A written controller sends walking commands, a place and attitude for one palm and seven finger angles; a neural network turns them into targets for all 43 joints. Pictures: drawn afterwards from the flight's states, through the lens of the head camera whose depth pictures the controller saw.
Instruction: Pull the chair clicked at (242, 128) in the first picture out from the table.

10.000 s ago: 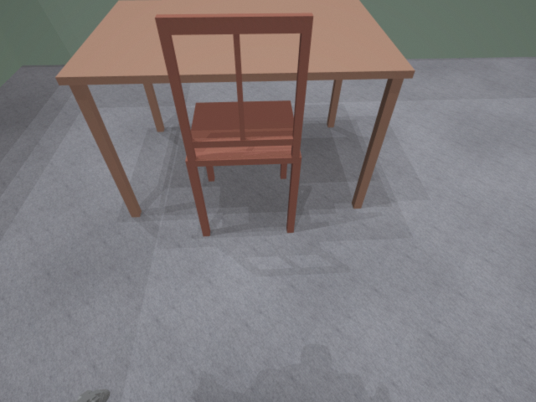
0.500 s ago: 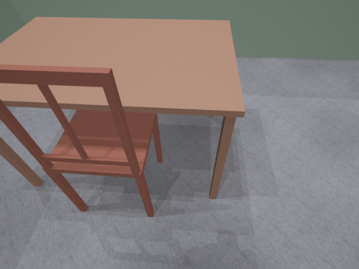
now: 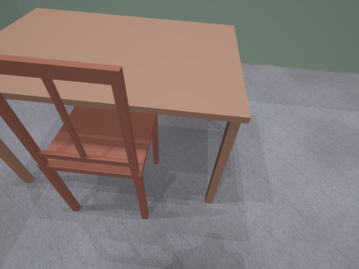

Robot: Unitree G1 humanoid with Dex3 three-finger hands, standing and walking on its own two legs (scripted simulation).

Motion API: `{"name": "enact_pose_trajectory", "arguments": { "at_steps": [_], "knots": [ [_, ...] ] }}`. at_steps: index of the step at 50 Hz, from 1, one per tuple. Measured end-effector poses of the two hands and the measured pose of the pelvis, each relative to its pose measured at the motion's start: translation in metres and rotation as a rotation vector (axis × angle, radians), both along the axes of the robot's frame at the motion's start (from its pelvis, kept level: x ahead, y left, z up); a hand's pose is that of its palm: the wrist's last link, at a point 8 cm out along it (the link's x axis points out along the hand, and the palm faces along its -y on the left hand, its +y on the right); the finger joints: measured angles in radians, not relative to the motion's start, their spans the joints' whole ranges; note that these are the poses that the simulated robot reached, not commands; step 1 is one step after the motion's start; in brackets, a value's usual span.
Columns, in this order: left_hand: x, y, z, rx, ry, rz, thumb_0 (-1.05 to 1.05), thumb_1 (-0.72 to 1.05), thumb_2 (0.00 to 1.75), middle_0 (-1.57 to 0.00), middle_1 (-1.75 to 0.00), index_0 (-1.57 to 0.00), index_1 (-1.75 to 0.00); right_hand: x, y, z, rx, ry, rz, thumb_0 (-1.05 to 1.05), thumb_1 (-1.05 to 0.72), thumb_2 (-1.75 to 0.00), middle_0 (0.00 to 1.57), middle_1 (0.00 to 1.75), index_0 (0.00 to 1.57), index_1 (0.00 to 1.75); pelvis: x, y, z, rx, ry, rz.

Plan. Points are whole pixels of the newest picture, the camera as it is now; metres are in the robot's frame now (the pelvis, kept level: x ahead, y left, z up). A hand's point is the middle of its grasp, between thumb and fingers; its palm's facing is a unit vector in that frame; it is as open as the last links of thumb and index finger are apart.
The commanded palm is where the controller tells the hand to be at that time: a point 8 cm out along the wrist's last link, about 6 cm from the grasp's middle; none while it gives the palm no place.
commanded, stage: shuffle to correct the standing spot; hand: left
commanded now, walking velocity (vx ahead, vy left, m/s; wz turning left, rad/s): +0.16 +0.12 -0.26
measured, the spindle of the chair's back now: (68, 123) +0.52 +0.40 -0.04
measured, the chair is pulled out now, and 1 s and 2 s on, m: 0.00 0.00 0.00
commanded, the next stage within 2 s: come to a stop and stand still in 0.06 s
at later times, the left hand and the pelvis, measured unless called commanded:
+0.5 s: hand out of the picture +0.15 +0.17 -0.16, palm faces +0.03 -0.97 -0.23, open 7.2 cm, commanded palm none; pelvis +0.06 -0.01 +0.00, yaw +0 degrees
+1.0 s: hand out of the picture +0.02 +0.17 -0.17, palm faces +0.02 -0.98 -0.19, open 7.4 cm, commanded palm none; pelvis +0.04 +0.00 +0.00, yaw -1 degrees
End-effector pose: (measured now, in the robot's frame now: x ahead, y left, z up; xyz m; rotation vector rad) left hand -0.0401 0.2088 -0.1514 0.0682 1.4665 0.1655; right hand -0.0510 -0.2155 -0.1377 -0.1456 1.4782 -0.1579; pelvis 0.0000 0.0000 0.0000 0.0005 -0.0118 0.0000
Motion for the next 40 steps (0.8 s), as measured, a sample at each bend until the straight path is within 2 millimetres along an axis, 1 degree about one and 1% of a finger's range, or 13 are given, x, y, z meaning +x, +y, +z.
{"name": "enact_pose_trajectory", "arguments": {
  "at_steps": [2, 4, 8, 11, 15, 18, 21, 24, 28, 31, 34, 37, 40],
  "knots": [
    [0.013, 0.005, 0.004, 0.002, 0.004, -0.029, 0.01, 0.90, 0.90, -0.20, -0.30, -0.20, -0.30, -0.004, 0.006, 0.001, 0.003, 0.005, -0.027, 0.01, -0.91, -0.90, 0.19, 0.30, 0.19, 0.30, 0.006, 0.004, 0.002, 0.000, 0.005, -0.009],
    [0.033, 0.010, 0.008, 0.008, -0.015, -0.052, 0.01, 0.90, 0.90, -0.20, -0.30, -0.20, -0.30, -0.008, 0.014, 0.003, 0.017, 0.024, -0.042, 0.00, -0.91, -0.90, 0.19, 0.30, 0.19, 0.30, 0.013, 0.006, 0.004, 0.002, 0.010, -0.011],
    [0.078, 0.021, 0.016, 0.054, -0.062, -0.092, 0.02, 0.93, 0.90, -0.20, -0.30, -0.20, -0.30, -0.012, 0.027, 0.004, 0.057, 0.073, -0.061, 0.01, -0.91, -0.90, 0.19, 0.30, 0.19, 0.30, 0.027, 0.005, 0.006, 0.009, 0.016, -0.023],
    [0.118, 0.022, 0.021, 0.078, -0.119, -0.122, 0.02, 0.93, 0.90, -0.20, -0.30, -0.20, -0.30, -0.010, 0.032, 0.000, 0.088, 0.106, -0.074, 0.01, -0.91, -0.90, 0.20, 0.30, 0.20, 0.30, 0.039, 0.001, 0.005, 0.013, 0.019, -0.029],
    [0.167, 0.013, 0.018, 0.110, -0.235, -0.137, 0.02, 0.92, 0.90, -0.20, -0.30, -0.20, -0.30, 0.001, 0.028, -0.014, 0.118, 0.140, -0.086, 0.01, -0.91, -0.90, 0.20, 0.30, 0.20, 0.30, 0.057, -0.009, -0.007, 0.031, 0.013, -0.019],
    [0.184, 0.004, 0.021, 0.108, -0.283, -0.130, 0.01, 0.92, 0.90, -0.20, -0.30, -0.20, -0.30, 0.027, 0.017, -0.020, 0.102, 0.120, -0.077, 0.01, -0.91, -0.90, 0.20, 0.30, 0.20, 0.30, 0.062, -0.012, -0.007, 0.019, 0.001, 0.010],
    [0.186, -0.002, 0.021, 0.098, -0.292, -0.114, 0.00, 0.92, 0.90, -0.20, -0.30, -0.20, -0.30, 0.064, 0.005, -0.019, 0.072, 0.046, -0.063, 0.01, -0.91, -0.90, 0.20, 0.30, 0.20, 0.30, 0.062, -0.013, -0.002, 0.025, -0.003, 0.013],
    [0.185, 0.004, 0.021, 0.099, -0.296, -0.098, -0.01, 0.94, 0.90, -0.20, -0.30, -0.20, -0.30, 0.103, -0.003, -0.014, 0.046, -0.058, -0.039, 0.01, -0.91, -0.90, 0.20, 0.30, 0.20, 0.30, 0.059, -0.011, 0.000, 0.027, -0.003, 0.011],
    [0.173, 0.018, 0.013, 0.083, -0.272, -0.089, -0.01, 0.94, 0.90, -0.20, -0.30, -0.20, -0.30, 0.135, -0.014, -0.008, -0.018, -0.162, -0.012, 0.02, -0.94, -0.90, 0.20, 0.30, 0.20, 0.30, 0.056, -0.001, -0.004, 0.020, -0.014, -0.001],
    [0.159, 0.029, 0.004, 0.071, -0.236, -0.071, -0.01, 0.93, 0.90, -0.20, -0.30, -0.20, -0.30, 0.145, -0.013, -0.004, -0.048, -0.214, 0.004, 0.02, -0.94, -0.90, 0.19, 0.30, 0.19, 0.30, 0.054, 0.007, -0.008, 0.015, -0.029, -0.008],
    [0.141, 0.035, 0.004, 0.072, -0.197, -0.057, 0.00, 0.92, 0.90, -0.20, -0.30, -0.20, -0.30, 0.148, -0.007, 0.001, -0.044, -0.226, 0.031, 0.01, -0.93, -0.90, 0.19, 0.30, 0.19, 0.30, 0.051, 0.009, -0.004, 0.023, -0.027, -0.013],
    [0.120, 0.034, 0.007, 0.075, -0.158, -0.048, 0.00, 0.91, 0.90, -0.20, -0.30, -0.20, -0.30, 0.150, -0.001, -0.001, -0.017, -0.227, 0.051, 0.01, -0.92, -0.90, 0.19, 0.30, 0.19, 0.30, 0.048, 0.008, -0.003, 0.032, -0.016, -0.012],
    [0.096, 0.027, 0.010, 0.079, -0.113, -0.043, 0.00, 0.91, 0.90, -0.20, -0.30, -0.20, -0.30, 0.152, -0.002, -0.006, 0.000, -0.233, 0.048, 0.01, -0.94, -0.90, 0.20, 0.30, 0.20, 0.30, 0.044, 0.006, -0.002, 0.031, -0.012, -0.016]
  ]
}}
